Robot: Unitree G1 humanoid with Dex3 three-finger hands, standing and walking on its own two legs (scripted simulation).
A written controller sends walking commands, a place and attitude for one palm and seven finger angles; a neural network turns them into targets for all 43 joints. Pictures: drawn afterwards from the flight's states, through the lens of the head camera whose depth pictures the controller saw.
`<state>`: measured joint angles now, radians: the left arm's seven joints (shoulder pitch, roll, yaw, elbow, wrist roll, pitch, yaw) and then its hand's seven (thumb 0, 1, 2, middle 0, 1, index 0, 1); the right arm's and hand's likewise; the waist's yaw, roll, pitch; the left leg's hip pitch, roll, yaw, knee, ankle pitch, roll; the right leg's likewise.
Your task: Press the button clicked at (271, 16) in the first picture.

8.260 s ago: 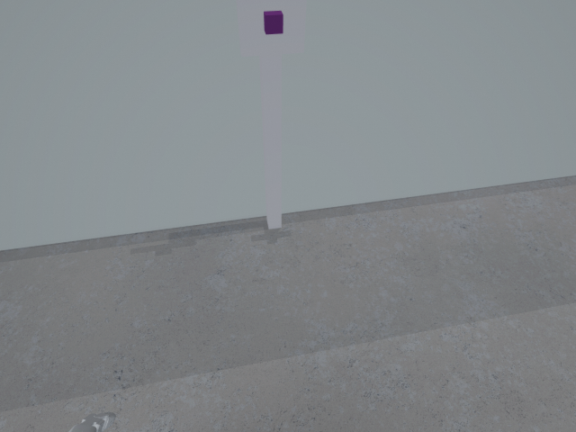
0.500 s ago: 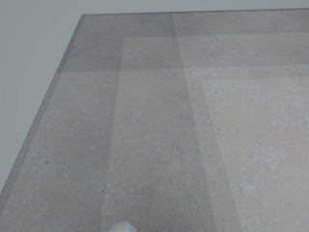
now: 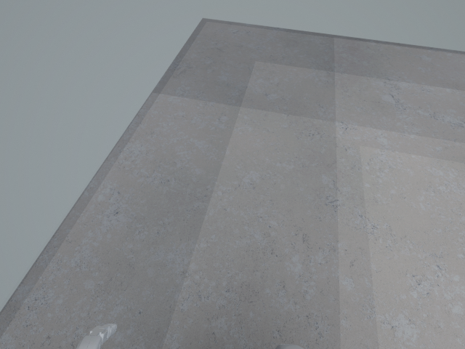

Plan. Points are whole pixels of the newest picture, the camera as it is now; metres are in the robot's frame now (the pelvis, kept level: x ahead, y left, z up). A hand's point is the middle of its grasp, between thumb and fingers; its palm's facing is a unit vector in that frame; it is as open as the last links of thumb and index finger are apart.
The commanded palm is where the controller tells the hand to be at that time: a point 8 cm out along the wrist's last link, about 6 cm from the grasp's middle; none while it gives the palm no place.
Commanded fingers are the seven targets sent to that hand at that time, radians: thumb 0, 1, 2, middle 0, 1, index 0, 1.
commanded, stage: turn to face it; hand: left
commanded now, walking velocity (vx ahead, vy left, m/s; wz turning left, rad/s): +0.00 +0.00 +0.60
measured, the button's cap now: out of the picture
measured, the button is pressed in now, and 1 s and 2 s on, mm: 0 0 0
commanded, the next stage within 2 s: none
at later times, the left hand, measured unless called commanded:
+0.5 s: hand out of the picture -0.04 +0.18 -0.16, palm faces +0.33 -0.90 -0.27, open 7.4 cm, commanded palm none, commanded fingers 0.00 0.90 0.90 -0.20 -0.30 -0.20 -0.30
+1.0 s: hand out of the picture -0.04 +0.22 -0.15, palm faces +0.58 -0.77 -0.28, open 7.4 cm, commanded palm none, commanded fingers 0.00 0.90 0.90 -0.20 -0.30 -0.20 -0.30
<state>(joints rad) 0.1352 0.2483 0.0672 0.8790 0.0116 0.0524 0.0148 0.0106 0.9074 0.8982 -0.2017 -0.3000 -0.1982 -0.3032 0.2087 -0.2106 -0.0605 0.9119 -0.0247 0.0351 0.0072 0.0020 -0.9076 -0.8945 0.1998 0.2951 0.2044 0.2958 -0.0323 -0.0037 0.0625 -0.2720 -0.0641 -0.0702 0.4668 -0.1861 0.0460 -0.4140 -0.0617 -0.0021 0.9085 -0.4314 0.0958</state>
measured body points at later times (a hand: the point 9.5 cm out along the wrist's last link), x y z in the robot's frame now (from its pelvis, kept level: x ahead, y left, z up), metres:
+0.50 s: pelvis -0.03 -0.03 +0.00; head +0.01 -0.03 +0.45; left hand -0.06 +0.23 -0.14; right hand +0.13 -0.27 -0.15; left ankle -0.09 +0.10 -0.70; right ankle +0.00 -0.14 -0.74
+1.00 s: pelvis -0.03 -0.03 -0.01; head +0.01 -0.02 +0.44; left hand -0.07 +0.26 -0.13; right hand +0.18 -0.20 -0.15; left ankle -0.09 +0.08 -0.74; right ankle +0.05 -0.12 -0.73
